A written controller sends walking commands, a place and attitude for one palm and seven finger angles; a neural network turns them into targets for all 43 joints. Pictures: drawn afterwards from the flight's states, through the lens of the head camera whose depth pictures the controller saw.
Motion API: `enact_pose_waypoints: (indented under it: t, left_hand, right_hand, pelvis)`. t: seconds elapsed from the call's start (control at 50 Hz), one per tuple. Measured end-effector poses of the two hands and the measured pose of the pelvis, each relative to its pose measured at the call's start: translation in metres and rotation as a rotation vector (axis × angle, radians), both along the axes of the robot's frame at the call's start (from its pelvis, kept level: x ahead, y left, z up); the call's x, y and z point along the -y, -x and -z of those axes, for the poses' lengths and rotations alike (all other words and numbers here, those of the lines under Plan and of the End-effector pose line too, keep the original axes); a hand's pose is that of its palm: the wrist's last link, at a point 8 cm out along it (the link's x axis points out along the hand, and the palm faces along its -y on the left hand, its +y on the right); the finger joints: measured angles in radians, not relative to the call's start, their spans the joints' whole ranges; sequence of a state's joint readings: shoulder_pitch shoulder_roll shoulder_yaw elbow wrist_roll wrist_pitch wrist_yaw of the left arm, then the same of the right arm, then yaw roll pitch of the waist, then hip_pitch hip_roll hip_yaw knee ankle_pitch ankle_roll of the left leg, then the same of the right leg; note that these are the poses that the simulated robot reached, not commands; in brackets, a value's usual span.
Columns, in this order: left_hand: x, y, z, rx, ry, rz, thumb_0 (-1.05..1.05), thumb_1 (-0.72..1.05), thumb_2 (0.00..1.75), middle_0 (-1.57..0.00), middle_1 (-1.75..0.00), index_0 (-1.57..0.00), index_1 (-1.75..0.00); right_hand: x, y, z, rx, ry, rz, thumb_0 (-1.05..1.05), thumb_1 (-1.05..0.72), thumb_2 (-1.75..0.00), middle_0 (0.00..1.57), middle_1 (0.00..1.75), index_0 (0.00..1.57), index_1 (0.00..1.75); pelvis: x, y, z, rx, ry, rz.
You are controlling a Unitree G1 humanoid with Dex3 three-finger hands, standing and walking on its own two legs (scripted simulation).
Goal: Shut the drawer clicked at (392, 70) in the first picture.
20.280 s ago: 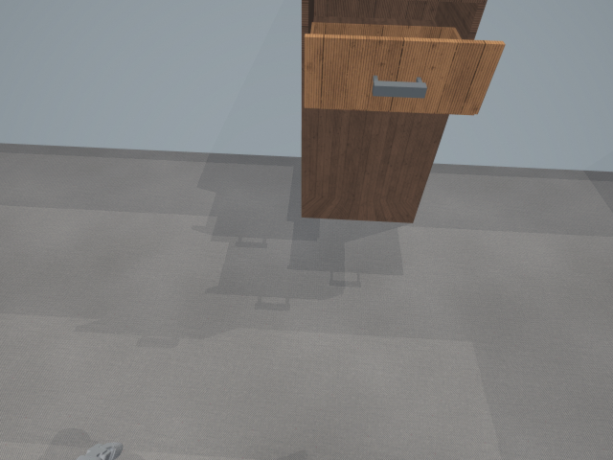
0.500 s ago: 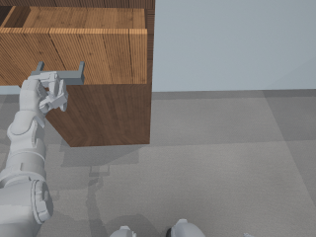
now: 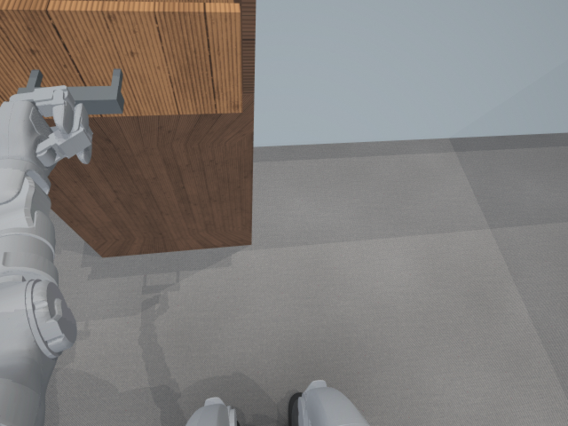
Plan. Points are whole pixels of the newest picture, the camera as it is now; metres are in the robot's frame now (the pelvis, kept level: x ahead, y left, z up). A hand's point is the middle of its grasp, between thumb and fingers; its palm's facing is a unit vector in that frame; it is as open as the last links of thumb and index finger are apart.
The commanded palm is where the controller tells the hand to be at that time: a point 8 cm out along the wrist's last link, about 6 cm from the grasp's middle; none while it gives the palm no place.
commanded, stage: push the drawer shut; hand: left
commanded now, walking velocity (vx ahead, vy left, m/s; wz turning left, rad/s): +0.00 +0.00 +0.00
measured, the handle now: (74, 88) +0.57 +0.25 +0.08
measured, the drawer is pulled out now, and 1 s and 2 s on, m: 0.05 0.00 0.00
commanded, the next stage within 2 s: pull the fist back off the drawer in 0.76 s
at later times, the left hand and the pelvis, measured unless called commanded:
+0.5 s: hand (86, 103) +0.54 +0.23 +0.09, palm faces +0.05 -1.00 +0.00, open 3.0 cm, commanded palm +0.54 +0.27 +0.09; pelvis +0.01 +0.00 -0.01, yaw +0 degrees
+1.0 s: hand (78, 99) +0.55 +0.24 +0.09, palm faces +0.05 -1.00 -0.02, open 3.2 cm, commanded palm +0.56 +0.26 +0.09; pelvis -0.02 +0.00 -0.02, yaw +1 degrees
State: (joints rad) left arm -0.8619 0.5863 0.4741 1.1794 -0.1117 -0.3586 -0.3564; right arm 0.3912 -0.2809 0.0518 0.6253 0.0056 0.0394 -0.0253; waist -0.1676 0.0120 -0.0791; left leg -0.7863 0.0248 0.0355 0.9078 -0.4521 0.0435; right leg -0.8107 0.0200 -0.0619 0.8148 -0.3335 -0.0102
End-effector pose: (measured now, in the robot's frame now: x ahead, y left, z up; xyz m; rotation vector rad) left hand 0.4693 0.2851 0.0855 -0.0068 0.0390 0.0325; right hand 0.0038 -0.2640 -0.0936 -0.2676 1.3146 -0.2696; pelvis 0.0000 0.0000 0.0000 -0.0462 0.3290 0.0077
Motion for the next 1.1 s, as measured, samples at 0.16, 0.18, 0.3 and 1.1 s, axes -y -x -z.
enact_pose_waypoints:
  t: [0.16,0.18,0.3,1.1]
  left_hand:
    - [0.001,-0.022,-0.001,-0.006,-0.004,-0.007,0.00,0.77,0.87,-1.40,-1.60,-1.40,-1.60]
    - [0.001,-0.024,-0.001,-0.005,-0.005,-0.009,0.00,0.77,0.87,-1.40,-1.60,-1.40,-1.60]
    - [0.004,-0.040,-0.002,-0.008,0.000,-0.013,0.01,0.80,0.88,-1.40,-1.60,-1.40,-1.60]
    - [-0.013,-0.055,-0.004,-0.040,-0.018,-0.008,0.00,0.59,0.91,-1.40,-1.60,-1.40,-1.60]
  right_hand:
    - [-0.003,0.013,0.000,-0.057,0.006,0.006,0.01,-0.91,-0.90,0.20,0.30,0.20,0.30]
    - [-0.003,0.015,0.000,-0.065,0.006,0.009,0.01,-0.91,-0.90,0.20,0.30,0.20,0.30]
    - [-0.007,0.025,-0.001,-0.111,0.003,0.027,0.01,-0.91,-0.90,0.20,0.30,0.20,0.30]
    - [-0.011,0.080,0.000,-0.208,0.025,0.003,0.00,-0.91,-0.90,0.20,0.30,0.20,0.30]
  pelvis:
    - [-0.003,-0.001,0.003,-0.030,0.008,-0.005]
    - [-0.003,-0.001,0.003,-0.034,0.008,-0.004]
    - [-0.004,-0.004,0.004,-0.051,0.013,-0.003]
    - [-0.002,0.025,0.022,-0.121,0.049,-0.036]
